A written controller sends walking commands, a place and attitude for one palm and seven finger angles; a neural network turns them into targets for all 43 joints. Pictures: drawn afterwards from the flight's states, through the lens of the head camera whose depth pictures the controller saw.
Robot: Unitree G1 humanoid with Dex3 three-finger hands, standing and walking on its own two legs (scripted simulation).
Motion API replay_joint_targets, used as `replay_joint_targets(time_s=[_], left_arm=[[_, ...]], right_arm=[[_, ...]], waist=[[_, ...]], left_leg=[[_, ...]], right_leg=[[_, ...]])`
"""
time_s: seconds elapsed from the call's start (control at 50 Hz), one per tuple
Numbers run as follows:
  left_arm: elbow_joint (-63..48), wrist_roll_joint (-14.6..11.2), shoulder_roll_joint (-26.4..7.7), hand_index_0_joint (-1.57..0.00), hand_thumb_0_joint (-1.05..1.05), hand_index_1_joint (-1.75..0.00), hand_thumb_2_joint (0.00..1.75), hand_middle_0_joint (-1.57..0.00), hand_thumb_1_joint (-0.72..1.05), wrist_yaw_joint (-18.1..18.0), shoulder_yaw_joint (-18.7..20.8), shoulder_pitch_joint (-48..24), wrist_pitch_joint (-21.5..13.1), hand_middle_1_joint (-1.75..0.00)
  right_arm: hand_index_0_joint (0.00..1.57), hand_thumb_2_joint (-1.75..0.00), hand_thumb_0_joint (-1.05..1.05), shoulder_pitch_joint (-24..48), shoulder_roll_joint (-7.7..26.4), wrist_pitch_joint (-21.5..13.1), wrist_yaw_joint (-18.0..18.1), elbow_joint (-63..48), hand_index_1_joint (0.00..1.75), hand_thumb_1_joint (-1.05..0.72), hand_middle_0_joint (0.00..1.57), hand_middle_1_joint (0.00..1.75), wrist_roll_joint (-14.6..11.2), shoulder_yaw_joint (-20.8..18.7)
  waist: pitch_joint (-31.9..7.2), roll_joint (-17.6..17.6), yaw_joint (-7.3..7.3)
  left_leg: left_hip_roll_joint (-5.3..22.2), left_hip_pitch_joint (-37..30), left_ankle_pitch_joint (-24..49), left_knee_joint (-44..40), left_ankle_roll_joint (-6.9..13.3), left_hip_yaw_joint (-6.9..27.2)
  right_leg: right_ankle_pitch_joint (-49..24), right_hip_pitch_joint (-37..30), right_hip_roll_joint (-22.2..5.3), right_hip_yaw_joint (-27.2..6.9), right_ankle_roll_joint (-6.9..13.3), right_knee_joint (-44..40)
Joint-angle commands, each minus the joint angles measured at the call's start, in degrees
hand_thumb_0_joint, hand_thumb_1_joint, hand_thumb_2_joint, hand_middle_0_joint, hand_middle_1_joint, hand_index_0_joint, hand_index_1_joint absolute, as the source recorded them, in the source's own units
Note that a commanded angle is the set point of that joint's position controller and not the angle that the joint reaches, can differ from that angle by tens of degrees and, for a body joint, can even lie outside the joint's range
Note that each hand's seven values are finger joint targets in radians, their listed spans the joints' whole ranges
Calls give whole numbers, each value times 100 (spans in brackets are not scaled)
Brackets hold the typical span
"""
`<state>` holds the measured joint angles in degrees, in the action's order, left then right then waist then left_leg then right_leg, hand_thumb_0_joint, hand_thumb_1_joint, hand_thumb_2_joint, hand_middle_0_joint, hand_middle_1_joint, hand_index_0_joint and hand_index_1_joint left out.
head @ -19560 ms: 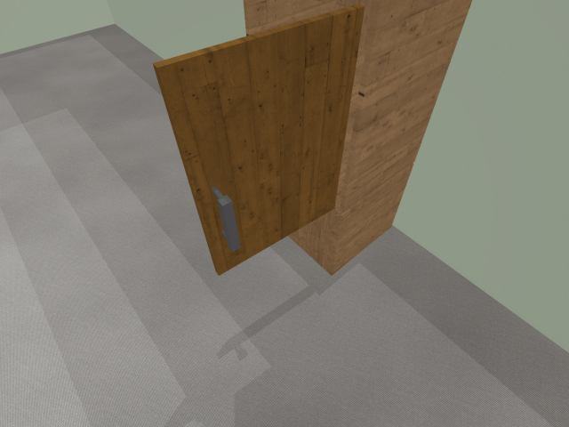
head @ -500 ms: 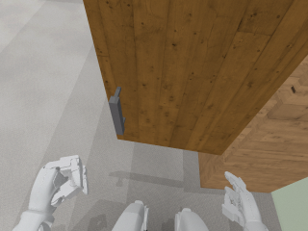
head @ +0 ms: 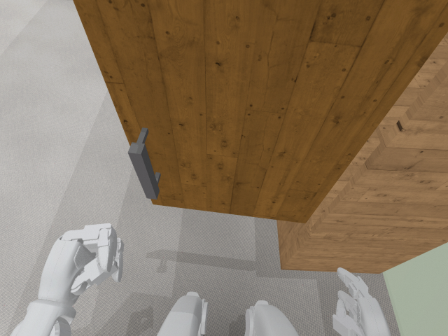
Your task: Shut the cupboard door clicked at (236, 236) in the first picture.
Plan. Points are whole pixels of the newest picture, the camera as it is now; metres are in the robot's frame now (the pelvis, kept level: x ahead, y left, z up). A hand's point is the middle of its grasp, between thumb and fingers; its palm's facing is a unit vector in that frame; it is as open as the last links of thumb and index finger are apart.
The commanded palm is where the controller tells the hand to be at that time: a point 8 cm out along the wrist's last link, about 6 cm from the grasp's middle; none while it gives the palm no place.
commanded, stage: raise the hand and make a fist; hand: left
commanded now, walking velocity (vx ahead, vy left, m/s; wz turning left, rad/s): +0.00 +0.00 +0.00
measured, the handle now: (148, 165) +0.42 +0.18 +0.01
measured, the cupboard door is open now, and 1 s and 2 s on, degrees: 85 85 84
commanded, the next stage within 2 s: bring the fist close to the handle in 0.10 s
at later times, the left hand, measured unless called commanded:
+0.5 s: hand (131, 253) +0.24 +0.17 +0.03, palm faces -0.11 -0.99 +0.00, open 3.1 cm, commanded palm +0.24 +0.23 +0.04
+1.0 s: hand (149, 219) +0.30 +0.15 +0.04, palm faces -0.08 -1.00 -0.02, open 3.1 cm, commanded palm +0.28 +0.20 +0.02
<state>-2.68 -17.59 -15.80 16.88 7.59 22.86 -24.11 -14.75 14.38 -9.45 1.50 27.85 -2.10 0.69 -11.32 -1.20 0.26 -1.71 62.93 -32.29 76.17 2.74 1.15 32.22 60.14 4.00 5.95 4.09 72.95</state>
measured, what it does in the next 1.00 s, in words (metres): stands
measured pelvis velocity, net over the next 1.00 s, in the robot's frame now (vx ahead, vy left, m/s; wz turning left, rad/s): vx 0.00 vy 0.01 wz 0.00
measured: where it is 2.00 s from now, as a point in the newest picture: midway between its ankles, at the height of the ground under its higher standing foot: outside the picture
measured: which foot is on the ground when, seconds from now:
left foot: down 0.00-1.00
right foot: down 0.00-1.00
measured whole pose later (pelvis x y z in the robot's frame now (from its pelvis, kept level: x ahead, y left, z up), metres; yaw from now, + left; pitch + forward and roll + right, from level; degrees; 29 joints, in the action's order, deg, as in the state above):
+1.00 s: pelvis +0.00 +0.01 -0.01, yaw +0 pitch +22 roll -3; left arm 9.5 -10.5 -12.0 7.4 1.4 3.8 -26.6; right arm -12.4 14.2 -4.8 -1.0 30.3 -0.9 1.2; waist -11.9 -1.6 1.1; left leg -2.4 67.3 -33.0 78.4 3.6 0.1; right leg 33.2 64.7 3.2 5.2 3.3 75.8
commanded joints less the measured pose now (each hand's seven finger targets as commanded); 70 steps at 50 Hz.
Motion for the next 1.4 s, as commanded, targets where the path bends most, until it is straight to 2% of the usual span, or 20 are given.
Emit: replay_joint_targets(time_s=[0.0,0.04,0.12,0.22,0.3,0.4,0.44,0.52,0.58,0.7,0.76,0.82,0.9,0.96,1.0,1.06,1.18,1.22,1.32,1.38], left_arm=[[-873,-68,-512,-130,0,-150,90,-130,90,-108,403,-37,-513,-150],[-669,-31,-425,-130,0,-150,90,-130,90,21,254,-1,-334,-150],[-938,-79,-682,-130,0,-150,90,-130,90,179,380,-240,-137,-150],[-1309,-152,-791,-130,0,-150,90,-130,90,12,594,-601,-446,-150],[-722,-51,-315,-130,0,-150,90,-130,90,-21,113,-637,-507,-150],[-380,86,-459,-130,0,-150,90,-130,90,79,9,-1147,-234,-150],[-601,105,-664,-130,0,-150,90,-130,90,12,193,-1440,-243,-150],[-1115,95,-664,-130,0,-150,90,-130,90,-278,237,-1654,-378,-150],[-651,133,-445,-130,0,-150,90,-130,90,-449,174,-1326,-353,-150],[-9,439,17,-130,0,-150,90,-130,90,-436,-506,-1517,-35,-150],[-188,500,-82,-130,0,-150,90,-130,90,-564,-469,-2269,-174,-150],[-420,532,-285,-130,0,-150,90,-130,90,-818,-243,-2748,-513,-150],[-84,641,-138,-130,0,-150,90,-130,90,-1008,-296,-2627,-766,-150],[296,745,39,-130,0,-150,90,-130,90,-951,-518,-2371,-582,-150],[549,801,188,-130,0,-150,90,-130,90,-866,-755,-2442,-356,-150],[695,753,75,-130,0,-150,90,-130,90,-826,-620,-2878,-166,-150],[558,659,-175,-130,0,-150,90,-130,90,-1076,-187,-3654,-716,-150],[709,709,-367,-130,0,-150,90,-130,90,-1104,-11,-3483,-842,-150],[1047,683,-270,-130,0,-150,90,-130,90,-754,-176,-2880,-631,-150],[985,556,-117,-130,0,-150,90,-130,90,-550,-373,-3123,-401,-150]], right_arm=[[20,-90,0,368,638,-249,4,-841,30,-90,20,30,-9,-315],[20,-90,0,346,679,-182,11,-878,30,-90,20,30,-41,-322],[20,-90,0,315,715,-119,70,-952,30,-90,20,30,-64,-315],[20,-90,0,322,646,-130,95,-882,30,-90,20,30,-6,-291],[20,-90,0,367,672,-135,37,-829,30,-90,20,30,-5,-275],[20,-90,0,318,793,-79,55,-868,30,-90,20,30,-48,-283],[20,-90,0,341,805,-69,79,-877,30,-90,20,30,-30,-286],[20,-90,0,356,773,-93,38,-848,30,-90,20,30,12,-279],[20,-90,0,337,762,-38,-33,-778,30,-90,20,30,25,-275],[20,-90,0,258,836,126,-110,-812,30,-90,20,30,-10,-299],[20,-90,0,278,845,135,-69,-765,30,-90,20,30,17,-308],[20,-90,0,264,826,102,-63,-644,30,-90,20,30,88,-306],[20,-90,0,325,784,127,-162,-524,30,-90,20,30,136,-307],[20,-90,0,264,805,247,-244,-533,30,-90,20,30,108,-337],[20,-90,0,248,819,351,-256,-574,30,-90,20,30,66,-333],[20,-90,0,200,819,447,-200,-582,30,-90,20,30,31,-334],[20,-90,0,276,705,416,-144,-419,30,-90,20,30,119,-295],[20,-90,0,265,713,422,-166,-366,30,-90,20,30,147,-304],[20,-90,0,243,706,545,-233,-475,30,-90,20,30,72,-315],[20,-90,0,215,716,615,-196,-501,30,-90,20,30,2,-318]], waist=[[-1153,-166,-67],[-1137,6,-12],[-1335,100,-8],[-1462,-75,-50],[-1095,-68,80],[-1120,30,112],[-1416,-118,18],[-1962,-557,-101],[-1725,-374,-89],[-1293,-76,121],[-1418,-99,183],[-1690,-297,123],[-1900,-462,25],[-1954,-410,37],[-1750,-214,115],[-1653,198,211],[-1969,87,122],[-2078,-79,36],[-2146,-126,-44],[-1933,158,132]], left_leg=[[106,-464,1100,-945,-127,297],[113,-350,1068,-873,-86,274],[114,-372,1186,-812,-44,294],[127,-507,1438,-786,-78,311],[121,-408,1065,-787,-89,313],[143,-345,742,-826,-32,331],[150,-490,900,-848,-36,350],[151,-1118,1335,-1009,-117,467],[152,-1078,1290,-1107,-158,489],[173,-982,912,-1257,-133,578],[186,-1116,893,-1225,-148,650],[182,-1311,1127,-1134,-202,678],[177,-1488,1408,-1102,-300,674],[202,-1558,1615,-1125,-311,665],[188,-1364,1343,-1161,-227,614],[149,-1009,1203,-1069,-109,506],[93,-757,1374,-744,-81,336],[84,-696,1446,-674,-87,299],[68,-519,1533,-720,-63,170],[83,-496,1451,-767,-26,174]], right_leg=[[-768,-1246,-251,-1005,-181,-1205],[-802,-1330,-291,-1122,-243,-1277],[-1111,-1598,-337,-1276,-329,-1329],[-1493,-1557,-268,-1105,-249,-1096],[-854,-1023,-236,-958,-206,-1095],[-321,-868,-245,-989,-186,-1203],[-507,-969,-225,-949,-150,-1090],[-1033,-870,-151,-665,-93,-810],[-1036,-760,-143,-551,-109,-811],[-796,-479,-168,-453,-133,-914],[-765,-334,-168,-446,-119,-848],[-882,-245,-155,-441,-82,-701],[-1014,-153,-173,-421,-70,-565],[-1194,-194,-177,-396,-80,-584],[-1118,-288,-180,-448,-106,-726],[-1173,-585,-184,-543,-140,-854],[-1368,-832,-212,-738,-142,-720],[-1446,-885,-206,-811,-129,-668],[-1759,-1403,-271,-1084,-190,-834],[-1771,-1450,-307,-1103,-261,-1008]])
